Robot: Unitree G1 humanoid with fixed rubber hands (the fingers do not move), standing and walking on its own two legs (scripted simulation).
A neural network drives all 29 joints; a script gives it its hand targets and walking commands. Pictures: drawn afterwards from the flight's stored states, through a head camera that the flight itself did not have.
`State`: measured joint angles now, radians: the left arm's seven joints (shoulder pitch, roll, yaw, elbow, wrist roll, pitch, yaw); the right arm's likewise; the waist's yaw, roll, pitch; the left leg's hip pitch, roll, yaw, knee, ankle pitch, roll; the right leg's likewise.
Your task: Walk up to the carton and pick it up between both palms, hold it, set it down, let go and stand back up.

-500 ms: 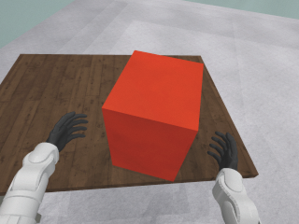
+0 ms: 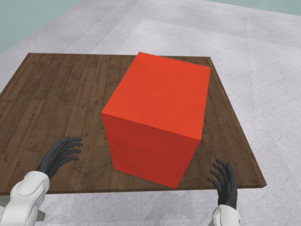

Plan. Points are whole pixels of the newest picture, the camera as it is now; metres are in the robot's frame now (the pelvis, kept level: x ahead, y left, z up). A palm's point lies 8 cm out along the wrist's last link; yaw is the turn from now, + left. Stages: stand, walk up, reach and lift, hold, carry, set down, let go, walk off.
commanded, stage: set down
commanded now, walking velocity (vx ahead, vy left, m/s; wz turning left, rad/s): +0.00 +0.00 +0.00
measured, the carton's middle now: (158, 122) +0.42 +0.02 +0.01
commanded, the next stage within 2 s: let go in 1.96 s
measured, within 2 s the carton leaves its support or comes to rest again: neither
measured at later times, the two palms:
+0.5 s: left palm (36, 197) +0.19 +0.30 -0.01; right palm (220, 222) +0.16 -0.13 -0.01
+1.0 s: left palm (48, 211) +0.16 +0.27 -0.03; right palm (229, 216) +0.18 -0.16 -0.03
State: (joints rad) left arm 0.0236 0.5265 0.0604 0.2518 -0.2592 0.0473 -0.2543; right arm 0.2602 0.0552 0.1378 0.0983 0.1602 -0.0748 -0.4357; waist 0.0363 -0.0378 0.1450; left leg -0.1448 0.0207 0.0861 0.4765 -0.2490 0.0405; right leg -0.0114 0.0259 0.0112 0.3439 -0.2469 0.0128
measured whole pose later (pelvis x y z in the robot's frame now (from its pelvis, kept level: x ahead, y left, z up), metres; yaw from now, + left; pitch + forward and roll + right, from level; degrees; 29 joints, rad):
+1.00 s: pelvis -0.01 +0.00 +0.00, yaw +1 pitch -7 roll -2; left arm 0.22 0.49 -0.06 0.38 -0.30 -0.14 -0.17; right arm 0.25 0.02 0.05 0.36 0.12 -0.18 -0.25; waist 0.04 -0.03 0.14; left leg -0.14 0.01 0.07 0.50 -0.25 0.04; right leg -0.02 0.01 -0.01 0.41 -0.28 0.01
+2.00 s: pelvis +0.00 -0.03 +0.00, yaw +1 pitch -2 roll +0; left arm 0.22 0.23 0.00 0.56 -0.03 0.06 0.00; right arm 0.18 -0.15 -0.02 0.75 0.00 -0.20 0.01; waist 0.03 -0.03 0.06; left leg -0.14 0.01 0.07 0.36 -0.18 0.00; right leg -0.06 0.02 -0.01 0.35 -0.25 -0.03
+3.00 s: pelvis -0.02 -0.03 +0.00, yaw +2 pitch -3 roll +0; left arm 0.40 0.25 -0.01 0.78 0.01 -0.03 0.01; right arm 0.31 -0.24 0.00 0.93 -0.02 -0.02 0.00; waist 0.00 0.02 0.01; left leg -0.20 0.01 0.05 0.43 -0.18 0.01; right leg -0.11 0.02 -0.03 0.42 -0.26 -0.02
